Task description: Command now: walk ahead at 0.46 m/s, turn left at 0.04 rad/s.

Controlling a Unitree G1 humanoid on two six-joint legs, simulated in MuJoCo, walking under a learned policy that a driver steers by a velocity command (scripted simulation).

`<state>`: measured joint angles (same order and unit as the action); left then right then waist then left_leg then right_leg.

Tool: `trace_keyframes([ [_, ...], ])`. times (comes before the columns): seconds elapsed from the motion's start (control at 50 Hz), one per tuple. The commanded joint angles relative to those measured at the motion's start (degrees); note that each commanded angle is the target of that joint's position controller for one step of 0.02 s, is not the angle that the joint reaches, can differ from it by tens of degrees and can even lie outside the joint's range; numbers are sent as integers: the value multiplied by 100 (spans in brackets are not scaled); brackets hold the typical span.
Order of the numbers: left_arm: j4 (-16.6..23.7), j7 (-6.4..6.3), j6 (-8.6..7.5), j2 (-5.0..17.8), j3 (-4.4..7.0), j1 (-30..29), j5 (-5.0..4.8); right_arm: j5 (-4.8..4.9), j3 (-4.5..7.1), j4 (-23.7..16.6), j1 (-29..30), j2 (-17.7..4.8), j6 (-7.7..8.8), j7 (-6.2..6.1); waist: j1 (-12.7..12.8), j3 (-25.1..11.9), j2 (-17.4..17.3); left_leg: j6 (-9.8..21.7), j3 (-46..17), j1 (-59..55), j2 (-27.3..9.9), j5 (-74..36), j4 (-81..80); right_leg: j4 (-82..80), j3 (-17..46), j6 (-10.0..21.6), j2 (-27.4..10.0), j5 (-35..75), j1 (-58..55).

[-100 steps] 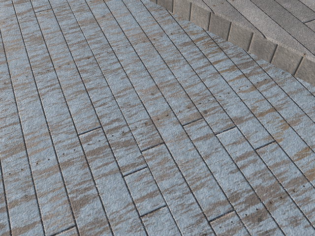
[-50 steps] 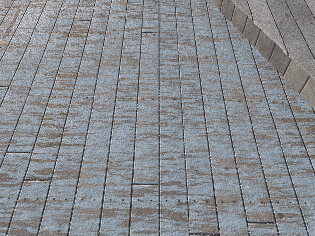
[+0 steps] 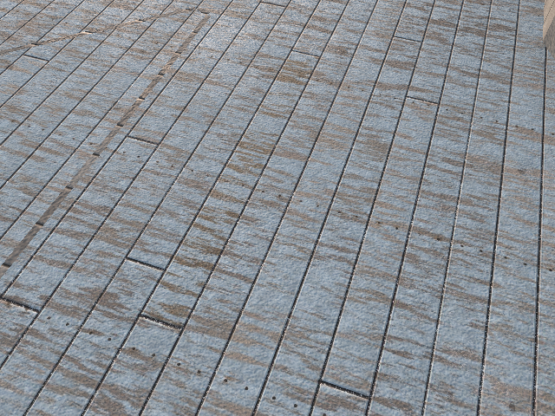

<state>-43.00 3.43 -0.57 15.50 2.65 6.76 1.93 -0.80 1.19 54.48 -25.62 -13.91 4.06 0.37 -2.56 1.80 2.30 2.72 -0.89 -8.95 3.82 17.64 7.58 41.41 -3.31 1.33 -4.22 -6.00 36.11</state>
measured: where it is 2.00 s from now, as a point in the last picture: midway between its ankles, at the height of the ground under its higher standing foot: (338, 218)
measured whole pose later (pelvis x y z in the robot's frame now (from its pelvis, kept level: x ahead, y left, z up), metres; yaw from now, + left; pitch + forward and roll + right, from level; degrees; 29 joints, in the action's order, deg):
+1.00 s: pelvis +0.55 +0.00 +0.01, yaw -10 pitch +0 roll +1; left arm -50.2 2.7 -0.2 14.2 3.2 9.4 1.6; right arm -1.1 2.4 56.2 -22.0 -12.3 5.9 -0.4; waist -1.2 2.6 2.3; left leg 2.9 13.5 0.2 2.1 13.7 13.5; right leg 52.3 -0.9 2.8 -5.7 -3.6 37.5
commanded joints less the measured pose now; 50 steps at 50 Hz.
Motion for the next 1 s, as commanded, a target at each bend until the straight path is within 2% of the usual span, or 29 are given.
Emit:
trace_keyframes([
  [0.02, 584, -44, -105, 314, 31, -636, -11, -5, 183, -141, 36, -960, 82, -65, 108, 590, -747, 737, -465, 599, -1607, -3658, 102, -566, -181, 259, 244, -46, -368],
  [0.06, 371, -156, -130, 469, 108, 80, -20, -51, 205, -95, 153, -1082, 74, -93, 472, 111, -789, 553, -302, 443, -1579, -5449, 1117, -769, -272, 472, 586, -415, -1411],
  [0.08, 82, -221, -172, 576, 173, 942, -9, -55, 216, -78, 205, -1121, 37, -96, 867, -394, -647, 453, -123, 579, -1405, -5811, 2215, -1129, -362, 592, 783, -367, -2443],
  [0.1, -182, -306, -235, 844, 264, 1870, 92, -32, 181, -115, 152, -1040, 40, -92, 1210, -989, -429, 370, 0, 1537, -1163, -4592, 3657, -1232, 187, 773, 247, -568, -3951],
  [0.12, -242, -349, -260, 1570, 438, 2379, 218, 167, 18, -318, -454, -331, 51, -23, 992, -1892, 1009, 101, 330, 3413, -257, -1235, 5990, -1678, 2944, 1359, -1586, -1930, -5544],
  [0.14, -260, -273, -234, 1428, 394, 2174, 8, 42, 139, -229, -379, -723, 64, -25, 909, -2009, 902, 214, -438, 3996, 157, 1044, 6831, -2633, 4611, 1543, -1964, -1904, -5212],
  [0.16, -228, -258, -229, 1144, 323, 1486, -92, -12, 199, -356, 106, -842, 50, -17, 597, -983, 467, 296, -533, 4328, -254, 604, 7001, -2660, 3718, 1403, -1740, -2164, -4336],
  [0.18, -219, -220, -288, 713, 199, 1251, -93, -60, 172, -400, 466, -771, 92, 19, 551, -274, -51, 344, -499, 4154, -525, 154, 6577, -2695, 2845, 1196, -1455, -854, -3426],
  [0.2, -223, -238, -310, 613, 173, 921, -92, -31, 133, -378, 365, -572, 58, 45, 280, -263, 119, 317, -333, 4061, -698, -31, 6285, -2911, 2353, 1131, -1213, -1132, -3162],
  [0.24, -300, -246, -385, 426, 98, 804, -96, -147, 113, -269, 244, -518, -99, 112, 102, -112, 253, 212, -192, 3588, -840, -173, 5973, -3230, 1780, 1060, -905, -660, -2434],
  [0.28, -488, -216, -492, 363, 83, 1125, -119, -136, 108, -287, 452, -429, -168, 143, 93, 81, 29, 148, -113, 3738, -926, -339, 5740, -3347, 1329, 1058, -744, 167, -2369],
  [0.3, -552, -230, -506, 536, 125, 1171, -140, -129, 86, -362, 578, -358, -194, 165, 47, 57, 182, 81, -16, 3960, -961, -542, 5530, -3483, 1269, 1113, -778, -68, -2453],
  [0.36, -730, -230, -510, 443, 101, 1491, -151, -140, 90, -585, 1370, -414, -209, 184, 211, 322, 9, -96, 98, 4656, -1104, -1151, 4849, -3714, 1050, 1143, -676, 88, -2750],
  [0.4, -844, -243, -509, 389, 80, 1720, -187, -133, 76, -711, 1818, -355, -194, 194, 333, 349, -84, -163, 235, 4804, -1045, -1557, 4258, -3673, 805, 1017, -522, 495, -3014],
  [0.42, -879, -246, -513, 474, 90, 1768, -179, -122, 31, -792, 1991, -254, -178, 202, 352, 350, 59, -186, 255, 4704, -1040, -1711, 3877, -3646, 761, 1053, -567, 653, -3003],
  [0.46, -976, -264, -523, 445, 75, 1903, -173, -109, 2, -899, 2399, -225, -155, 215, 461, 402, 50, -175, 379, 4554, -922, -1970, 3297, -3587, 594, 1003, -527, 960, -3142],
  [0.56, -1203, -353, -474, 539, 78, 2185, -94, -95, 24, -1111, 2869, -337, -108, 186, 543, 425, 95, 53, 463, 4368, -692, -1569, 2553, -3165, 610, 959, -836, 2068, -4025],
  [0.6, -1234, -391, -447, 592, 84, 2071, -69, -99, 76, -1058, 2574, -423, -57, 144, 357, 269, 144, 226, 504, 3768, -479, -1069, 2301, -2598, 609, 855, -875, 3238, -4197],
  [0.62, -1249, -394, -430, 640, 90, 2003, -56, -107, 133, -903, 2045, -515, -18, 97, 122, -17, 165, 322, 551, 3106, -279, -846, 2137, -1941, 597, 786, -799, 3965, -4199],
  [0.64, -1237, -381, -411, 632, 75, 1909, -80, -153, 208, -599, 1086, -650, 52, 36, -293, -551, 12, 472, 545, 1866, -242, -1057, 1781, -866, 435, 681, -562, 3869, -3833],
  [0.66, -1044, -362, -435, 450, 6, 1847, -149, -300, 335, -414, 42, -1088, 107, -56, -651, -1314, -435, 751, -622, 275, -1381, -582, 1718, 736, 279, 582, -284, 2172, -2667],
  [0.68, -953, -326, -419, -216, -126, 2607, -375, -341, 491, -373, -160, -1609, 61, -66, -279, -2072, -1825, 1441, -3273, -1290, -3031, -157, 1241, 2756, -30, 333, 743, -2054, -534],
  [0.7, -1072, -407, -355, 550, 69, 2192, -214, -158, 421, -462, 208, -1201, 5, -28, -290, -1681, -751, 1252, -3403, -710, -2833, 110, 936, 3224, 661, 437, 529, -2172, -130],
  [0.72, -948, -382, -370, 524, 106, 1774, -214, -111, 322, -531, 768, -866, 17, -19, -88, -859, -564, 1067, -2411, 117, -2597, -160, 767, 3099, 747, 470, 286, -1629, -77],
  [0.74, -931, -357, -373, 371, 81, 1591, -214, -117, 257, -532, 1012, -593, 64, 1, 23, -451, -418, 895, -1758, 754, -2360, -796, 550, 2850, 729, 461, 86, -1281, -240],
  [0.78, -972, -276, -219, 240, 95, 1616, -64, -69, 197, -441, 1126, -373, 132, -47, 268, -135, -661, 611, -850, 1468, -1975, -1281, 294, 2562, 662, 368, -86, -1059, -601],
  [0.86, -819, -141, -10, 32, 101, 1237, -27, 11, 236, -300, 851, -481, 292, -72, 398, 25, -611, 558, -29, 1564, -1876, -1923, 38, 2386, 515, 224, -177, -584, -231],
  [0.94, -507, -69, 4, -9, 75, 411, -38, -22, 224, -168, 546, -415, 285, -89, 284, 273, -592, 519, 635, 1416, -1701, -2293, -45, 1590, 318, 124, -205, 186, 301],
  [1.0, -268, -16, -29, -95, 1, -224, -26, -20, 230, -116, 461, -483, 272, -110, 165, 399, -585, 498, 1035, 1323, -1676, -2566, 5, 461, 28, 145, -119, 636, 93],
])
